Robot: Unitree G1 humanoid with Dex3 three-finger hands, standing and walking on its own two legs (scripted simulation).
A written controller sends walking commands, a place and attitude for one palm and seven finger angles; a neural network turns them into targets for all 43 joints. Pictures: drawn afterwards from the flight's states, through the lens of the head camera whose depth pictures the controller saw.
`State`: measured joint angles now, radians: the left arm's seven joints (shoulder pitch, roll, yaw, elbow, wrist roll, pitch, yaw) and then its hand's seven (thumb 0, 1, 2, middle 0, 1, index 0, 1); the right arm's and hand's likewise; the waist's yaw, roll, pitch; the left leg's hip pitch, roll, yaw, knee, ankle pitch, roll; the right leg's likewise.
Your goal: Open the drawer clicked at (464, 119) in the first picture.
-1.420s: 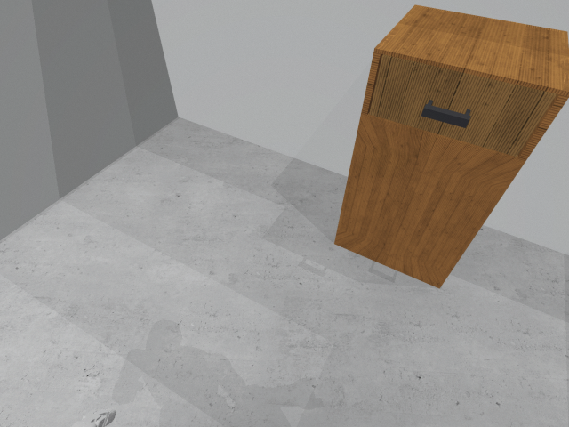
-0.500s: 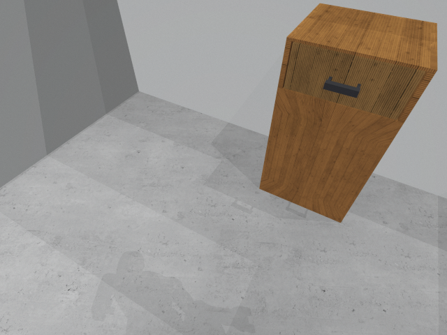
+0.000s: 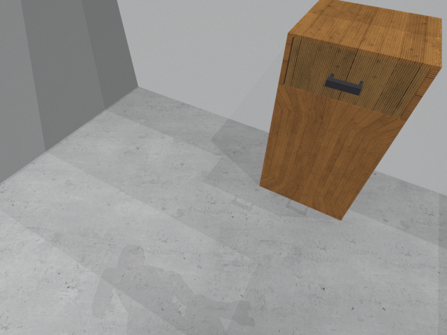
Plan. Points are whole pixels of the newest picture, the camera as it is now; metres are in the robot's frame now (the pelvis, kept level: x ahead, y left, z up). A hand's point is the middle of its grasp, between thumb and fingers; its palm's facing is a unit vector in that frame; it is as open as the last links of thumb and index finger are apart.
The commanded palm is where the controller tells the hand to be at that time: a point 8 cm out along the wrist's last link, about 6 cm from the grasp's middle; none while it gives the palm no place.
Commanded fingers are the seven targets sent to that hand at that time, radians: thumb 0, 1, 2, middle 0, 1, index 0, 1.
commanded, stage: look at it before walking up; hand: left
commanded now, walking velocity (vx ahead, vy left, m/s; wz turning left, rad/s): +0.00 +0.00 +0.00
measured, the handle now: (344, 82) +0.90 -0.36 -0.01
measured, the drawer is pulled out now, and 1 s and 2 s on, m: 0.00 0.00 0.00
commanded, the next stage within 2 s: walk to a spot facing it in 0.02 s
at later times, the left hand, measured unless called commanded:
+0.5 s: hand out of the picture +0.06 +0.19 -0.18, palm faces -0.14 -0.95 -0.28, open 7.4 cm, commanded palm none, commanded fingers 0.00 0.90 0.90 -0.20 -0.30 -0.20 -0.30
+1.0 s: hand out of the picture +0.09 +0.18 -0.17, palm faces -0.31 -0.92 -0.25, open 7.4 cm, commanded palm none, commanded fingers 0.00 0.90 0.90 -0.20 -0.30 -0.20 -0.30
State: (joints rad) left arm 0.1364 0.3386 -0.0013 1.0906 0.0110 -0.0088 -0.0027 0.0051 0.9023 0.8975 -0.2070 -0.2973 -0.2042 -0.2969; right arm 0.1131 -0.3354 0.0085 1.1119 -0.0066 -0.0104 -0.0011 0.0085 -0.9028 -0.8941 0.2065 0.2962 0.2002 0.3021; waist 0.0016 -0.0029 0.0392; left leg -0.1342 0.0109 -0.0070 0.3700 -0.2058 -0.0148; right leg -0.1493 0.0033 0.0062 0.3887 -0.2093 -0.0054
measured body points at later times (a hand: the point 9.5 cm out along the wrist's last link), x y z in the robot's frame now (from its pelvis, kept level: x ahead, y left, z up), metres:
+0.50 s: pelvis -0.02 -0.02 -0.03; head +0.01 -0.04 +0.42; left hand +0.07 +0.24 -0.16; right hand +0.03 -0.28 -0.18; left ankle +0.00 +0.13 -0.75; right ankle -0.02 -0.10 -0.75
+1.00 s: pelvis -0.03 +0.00 -0.01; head +0.00 -0.01 +0.44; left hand +0.11 +0.23 -0.15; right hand -0.01 -0.28 -0.13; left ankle +0.00 +0.14 -0.72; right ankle -0.02 -0.10 -0.75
